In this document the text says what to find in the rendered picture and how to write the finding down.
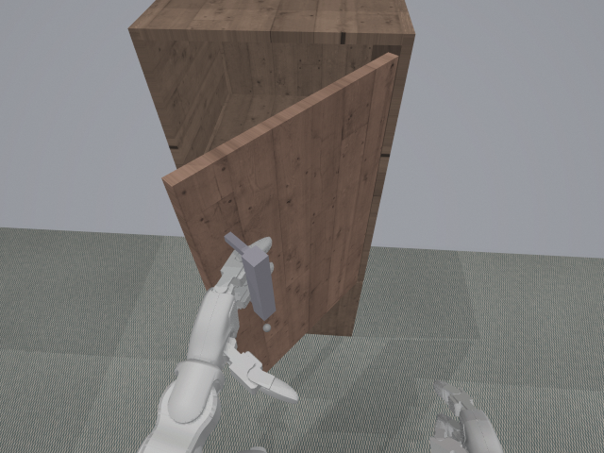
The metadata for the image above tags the cupboard door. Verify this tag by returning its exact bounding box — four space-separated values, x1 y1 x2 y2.
161 52 399 373

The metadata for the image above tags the handle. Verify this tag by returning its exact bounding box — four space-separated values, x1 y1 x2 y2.
224 232 276 321

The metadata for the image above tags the left robot forearm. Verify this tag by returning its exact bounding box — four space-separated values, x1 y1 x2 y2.
137 360 226 453

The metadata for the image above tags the left robot hand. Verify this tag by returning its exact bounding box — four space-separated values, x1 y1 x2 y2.
187 237 298 404

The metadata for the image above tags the right robot hand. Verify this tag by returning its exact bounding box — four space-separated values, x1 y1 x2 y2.
429 380 504 453

